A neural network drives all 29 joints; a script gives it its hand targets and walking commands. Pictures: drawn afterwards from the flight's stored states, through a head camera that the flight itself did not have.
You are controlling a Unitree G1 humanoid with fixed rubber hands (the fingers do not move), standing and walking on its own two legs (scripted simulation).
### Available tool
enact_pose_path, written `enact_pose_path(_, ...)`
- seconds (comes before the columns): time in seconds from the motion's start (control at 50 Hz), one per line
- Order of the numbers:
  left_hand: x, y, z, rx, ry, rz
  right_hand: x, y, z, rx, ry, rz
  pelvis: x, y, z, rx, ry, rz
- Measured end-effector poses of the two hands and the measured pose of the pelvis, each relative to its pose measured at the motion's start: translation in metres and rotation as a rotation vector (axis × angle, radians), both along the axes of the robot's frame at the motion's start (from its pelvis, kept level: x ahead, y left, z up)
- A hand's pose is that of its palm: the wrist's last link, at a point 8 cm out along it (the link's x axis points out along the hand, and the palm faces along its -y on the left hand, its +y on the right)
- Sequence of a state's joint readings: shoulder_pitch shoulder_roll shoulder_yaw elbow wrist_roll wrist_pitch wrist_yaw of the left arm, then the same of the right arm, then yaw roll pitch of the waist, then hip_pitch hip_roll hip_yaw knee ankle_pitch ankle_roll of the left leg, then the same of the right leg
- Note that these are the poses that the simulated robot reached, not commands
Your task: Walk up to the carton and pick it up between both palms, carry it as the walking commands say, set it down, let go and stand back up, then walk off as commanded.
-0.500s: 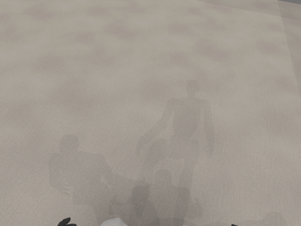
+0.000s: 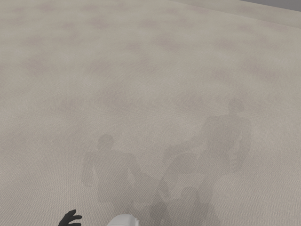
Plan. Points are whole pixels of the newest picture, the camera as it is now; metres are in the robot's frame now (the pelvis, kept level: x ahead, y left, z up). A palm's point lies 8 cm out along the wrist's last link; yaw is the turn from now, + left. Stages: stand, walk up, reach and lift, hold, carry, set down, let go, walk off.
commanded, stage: walk up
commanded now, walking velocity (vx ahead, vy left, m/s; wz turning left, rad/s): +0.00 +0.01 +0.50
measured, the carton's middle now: out of the picture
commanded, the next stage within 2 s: none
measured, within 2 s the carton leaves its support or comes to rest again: neither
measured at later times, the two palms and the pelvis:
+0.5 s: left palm out of the picture +0.05 +0.29 -0.12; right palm out of the picture +0.12 -0.20 -0.13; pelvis +0.00 +0.02 +0.01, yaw +12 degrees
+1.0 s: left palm out of the picture -0.09 +0.28 -0.15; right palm (204, 197) +0.21 -0.15 -0.12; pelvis +0.02 +0.03 -0.01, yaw +30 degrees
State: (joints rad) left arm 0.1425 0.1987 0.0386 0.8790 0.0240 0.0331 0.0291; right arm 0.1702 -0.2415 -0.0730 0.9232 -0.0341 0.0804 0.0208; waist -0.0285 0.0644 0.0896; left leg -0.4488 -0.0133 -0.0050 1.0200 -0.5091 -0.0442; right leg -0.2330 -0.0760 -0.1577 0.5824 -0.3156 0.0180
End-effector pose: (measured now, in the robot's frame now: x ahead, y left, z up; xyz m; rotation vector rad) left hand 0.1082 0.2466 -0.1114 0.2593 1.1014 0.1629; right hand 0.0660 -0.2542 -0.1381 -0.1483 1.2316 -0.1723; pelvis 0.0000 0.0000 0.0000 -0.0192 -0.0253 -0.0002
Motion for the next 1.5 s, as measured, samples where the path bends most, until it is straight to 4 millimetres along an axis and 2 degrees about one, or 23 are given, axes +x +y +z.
enact_pose_path(0.1, -0.036, 0.015, -0.011, -0.015, 0.055, 0.089, 0.020, 0.006, 0.007, 0.000, 0.005, 0.067, 0.002, 0.006, -0.001, -0.010, 0.009, 0.071)
enact_pose_path(0.2, -0.072, 0.041, -0.036, -0.046, 0.126, 0.172, 0.045, 0.021, 0.013, -0.065, -0.021, 0.148, 0.002, 0.022, -0.010, 0.006, 0.018, 0.110)
enact_pose_path(0.26, -0.085, 0.049, -0.036, -0.051, 0.176, 0.199, 0.051, 0.029, 0.021, -0.091, -0.044, 0.169, 0.002, 0.028, -0.006, 0.007, 0.018, 0.118)
enact_pose_path(0.34, -0.085, 0.052, -0.027, -0.056, 0.168, 0.217, 0.051, 0.039, 0.023, -0.094, -0.018, 0.180, 0.002, 0.031, 0.003, 0.011, 0.025, 0.143)
enact_pose_path(0.42, -0.074, 0.048, -0.016, -0.054, 0.124, 0.236, 0.051, 0.048, 0.019, -0.060, 0.005, 0.203, 0.002, 0.029, 0.008, 0.008, 0.036, 0.172)
enact_pose_path(0.54, -0.055, 0.036, 0.000, -0.018, 0.034, 0.264, 0.054, 0.051, 0.002, 0.015, 0.041, 0.251, 0.003, 0.012, 0.007, 0.024, 0.051, 0.229)
enact_pose_path(0.6, -0.061, 0.029, 0.004, 0.008, 0.015, 0.279, 0.062, 0.047, -0.007, 0.029, 0.047, 0.287, 0.004, 0.004, 0.003, 0.007, 0.044, 0.279)
enact_pose_path(0.72, -0.102, 0.014, -0.001, -0.002, 0.093, 0.359, 0.092, 0.042, -0.001, 0.032, 0.021, 0.325, 0.005, -0.003, 0.006, 0.015, 0.046, 0.363)
enact_pose_path(0.78, -0.124, 0.009, -0.009, -0.029, 0.113, 0.409, 0.108, 0.046, 0.005, 0.018, 0.009, 0.375, 0.004, -0.002, 0.005, 0.013, 0.049, 0.407)
enact_pose_path(0.9, -0.176, 0.014, -0.034, -0.089, 0.142, 0.534, 0.139, 0.076, 0.015, -0.047, -0.030, 0.528, 0.002, 0.011, -0.006, 0.009, 0.064, 0.498)
enact_pose_path(0.94, -0.195, 0.020, -0.039, -0.090, 0.173, 0.570, 0.145, 0.089, 0.018, -0.045, -0.038, 0.576, 0.005, 0.019, -0.008, 0.030, 0.073, 0.502)
enact_pose_path(0.98, -0.203, 0.029, -0.038, -0.090, 0.193, 0.591, 0.147, 0.098, 0.020, -0.045, -0.047, 0.596, 0.011, 0.027, -0.008, 0.028, 0.077, 0.519)
enact_pose_path(1.02, -0.199, 0.039, -0.032, -0.081, 0.183, 0.591, 0.144, 0.102, 0.021, -0.050, -0.038, 0.590, 0.020, 0.035, -0.005, 0.027, 0.079, 0.533)
enact_pose_path(1.08, -0.175, 0.057, -0.017, -0.058, 0.124, 0.580, 0.136, 0.107, 0.018, -0.044, 0.003, 0.567, 0.035, 0.047, 0.002, 0.023, 0.078, 0.562)
enact_pose_path(1.16, -0.120, 0.085, 0.005, -0.012, -0.006, 0.576, 0.130, 0.114, 0.008, -0.011, 0.088, 0.564, 0.062, 0.062, 0.006, 0.020, 0.073, 0.608)
enact_pose_path(1.22, -0.076, 0.102, 0.014, 0.033, -0.100, 0.573, 0.139, 0.120, -0.004, 0.015, 0.139, 0.563, 0.087, 0.069, 0.001, 0.026, 0.065, 0.639)
enact_pose_path(1.26, -0.057, 0.109, 0.017, 0.061, -0.152, 0.593, 0.155, 0.127, -0.013, 0.017, 0.158, 0.587, 0.102, 0.075, -0.004, 0.013, 0.052, 0.683)
enact_pose_path(1.3, -0.054, 0.109, 0.018, 0.074, -0.159, 0.627, 0.183, 0.143, -0.016, 0.017, 0.146, 0.636, 0.116, 0.085, -0.004, 0.007, 0.045, 0.709)
enact_pose_path(1.38, -0.078, 0.095, 0.009, 0.030, -0.041, 0.731, 0.261, 0.197, -0.009, 0.068, 0.019, 0.707, 0.141, 0.109, 0.000, 0.007, 0.027, 0.733)
enact_pose_path(1.44, -0.101, 0.081, 0.000, -0.033, 0.069, 0.819, 0.317, 0.249, 0.004, 0.102, -0.076, 0.771, 0.159, 0.132, 0.003, 0.009, 0.016, 0.754)
enact_pose_path(1.5, -0.121, 0.069, -0.007, -0.098, 0.171, 0.897, 0.365, 0.307, 0.016, 0.112, -0.136, 0.853, 0.177, 0.159, 0.003, 0.014, 0.012, 0.775)
